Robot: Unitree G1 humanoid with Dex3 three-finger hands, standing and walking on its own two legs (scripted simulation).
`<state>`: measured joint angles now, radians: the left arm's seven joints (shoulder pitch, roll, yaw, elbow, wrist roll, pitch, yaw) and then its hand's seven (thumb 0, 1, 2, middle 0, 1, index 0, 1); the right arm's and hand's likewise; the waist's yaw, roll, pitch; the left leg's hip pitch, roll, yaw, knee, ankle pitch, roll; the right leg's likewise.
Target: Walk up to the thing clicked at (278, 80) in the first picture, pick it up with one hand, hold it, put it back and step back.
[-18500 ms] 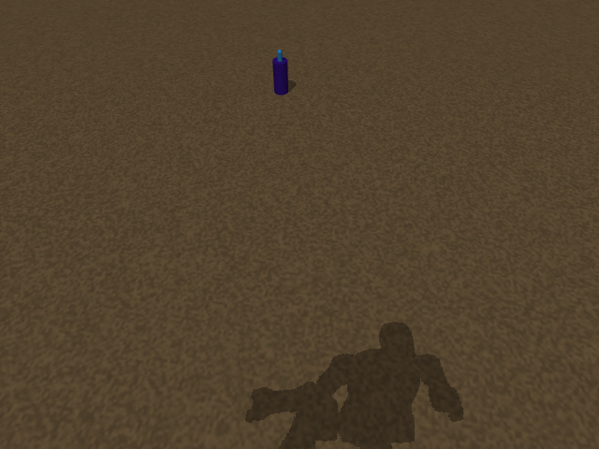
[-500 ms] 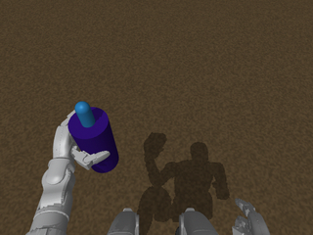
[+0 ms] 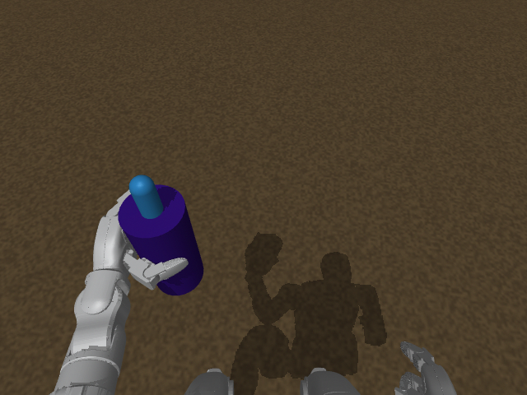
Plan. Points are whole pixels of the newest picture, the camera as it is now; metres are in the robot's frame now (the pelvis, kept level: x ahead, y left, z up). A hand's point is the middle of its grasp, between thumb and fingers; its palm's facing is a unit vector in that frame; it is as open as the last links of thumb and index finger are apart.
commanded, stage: hold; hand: left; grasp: from the side
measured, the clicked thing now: (163, 235) +0.33 +0.16 +0.03
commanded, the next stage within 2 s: none
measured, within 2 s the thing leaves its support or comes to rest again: neither
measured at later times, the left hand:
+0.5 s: hand (153, 238) +0.32 +0.17 +0.04, palm faces +0.03 -1.00 -0.03, open 11.7 cm
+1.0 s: hand (152, 242) +0.31 +0.17 +0.05, palm faces +0.02 -1.00 -0.03, open 11.7 cm
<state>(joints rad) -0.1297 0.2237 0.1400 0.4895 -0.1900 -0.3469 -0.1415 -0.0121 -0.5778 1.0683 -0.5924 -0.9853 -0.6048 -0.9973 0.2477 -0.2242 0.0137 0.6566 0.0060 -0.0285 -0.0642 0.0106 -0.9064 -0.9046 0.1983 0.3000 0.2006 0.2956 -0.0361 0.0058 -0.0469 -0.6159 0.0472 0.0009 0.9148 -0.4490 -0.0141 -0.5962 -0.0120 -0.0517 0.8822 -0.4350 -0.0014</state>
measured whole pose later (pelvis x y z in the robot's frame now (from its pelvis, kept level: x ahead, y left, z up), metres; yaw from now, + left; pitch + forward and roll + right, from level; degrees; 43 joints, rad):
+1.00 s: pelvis -0.01 +0.01 +0.01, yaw +0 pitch +4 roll -1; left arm -0.10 0.21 0.10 0.47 -0.17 -0.35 -0.10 -0.01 -0.58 1.07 -0.61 -0.97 -0.62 -0.98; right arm 0.25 -0.22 0.01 0.68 0.01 -0.04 -0.04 0.01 -0.92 -0.91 0.20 0.30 0.20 0.30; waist -0.02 0.01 -0.01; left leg -0.49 0.04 0.01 0.82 -0.40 0.00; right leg -0.48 -0.02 -0.04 0.78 -0.38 0.01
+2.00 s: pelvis -0.01 +0.00 +0.02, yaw +0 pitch +4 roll -1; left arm -0.12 0.20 0.11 0.49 -0.17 -0.35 -0.10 -0.01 -0.58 1.07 -0.60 -0.98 -0.61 -0.99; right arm 0.24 -0.22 0.00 0.69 0.01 -0.06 -0.04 0.01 -0.92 -0.91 0.20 0.30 0.20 0.30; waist -0.03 0.01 -0.01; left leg -0.48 0.04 0.01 0.79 -0.39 -0.01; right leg -0.46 -0.02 -0.04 0.77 -0.38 0.01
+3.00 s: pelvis -0.01 +0.00 +0.01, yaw +0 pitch +6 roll -1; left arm -0.16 0.20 0.13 0.58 -0.16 -0.41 -0.10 -0.01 -0.58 1.06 -0.61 -0.96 -0.63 -0.97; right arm 0.23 -0.22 -0.01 0.69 0.00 -0.07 -0.02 0.01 -0.89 -0.91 0.20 0.30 0.20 0.30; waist -0.03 0.00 -0.02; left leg -0.56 0.03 0.00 0.84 -0.39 -0.01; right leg -0.54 -0.02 -0.05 0.82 -0.38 0.00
